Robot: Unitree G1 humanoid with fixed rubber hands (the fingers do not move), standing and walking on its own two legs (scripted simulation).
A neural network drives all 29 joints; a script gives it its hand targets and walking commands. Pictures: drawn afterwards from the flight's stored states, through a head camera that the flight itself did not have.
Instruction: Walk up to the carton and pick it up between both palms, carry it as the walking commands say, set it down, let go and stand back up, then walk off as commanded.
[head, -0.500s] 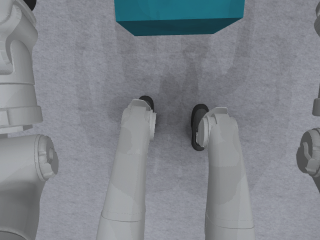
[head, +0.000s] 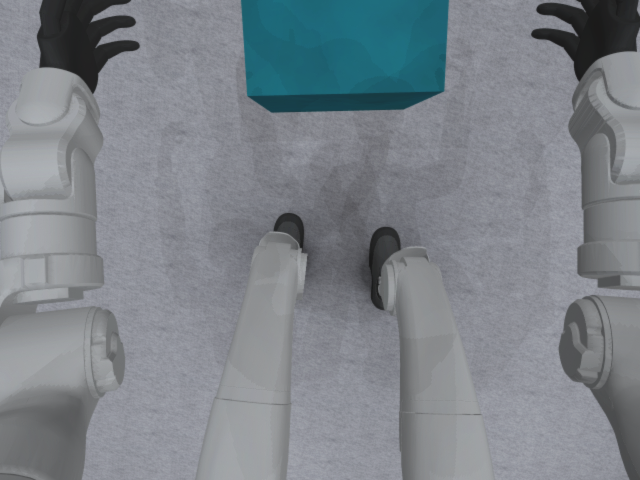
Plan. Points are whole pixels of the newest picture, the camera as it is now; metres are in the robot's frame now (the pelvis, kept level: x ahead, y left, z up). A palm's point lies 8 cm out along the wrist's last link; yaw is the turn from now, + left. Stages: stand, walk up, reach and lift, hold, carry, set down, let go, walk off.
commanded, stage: let go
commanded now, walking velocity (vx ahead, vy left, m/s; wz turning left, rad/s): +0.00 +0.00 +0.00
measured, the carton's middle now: (340, 56) +0.56 +0.03 -0.52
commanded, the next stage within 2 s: stand in 1.12 s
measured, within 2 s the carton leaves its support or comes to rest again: neither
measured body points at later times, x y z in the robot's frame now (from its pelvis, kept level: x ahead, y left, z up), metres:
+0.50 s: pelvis +0.04 +0.01 +0.07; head +0.16 +0.01 +0.51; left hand +0.30 +0.25 +0.00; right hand +0.31 -0.23 -0.01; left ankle +0.10 +0.12 -0.63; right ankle +0.08 -0.13 -0.63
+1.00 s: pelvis +0.10 -0.01 +0.11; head +0.13 +0.01 +0.55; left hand +0.27 +0.22 +0.02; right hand +0.27 -0.24 +0.03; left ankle +0.10 +0.12 -0.63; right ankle +0.08 -0.13 -0.63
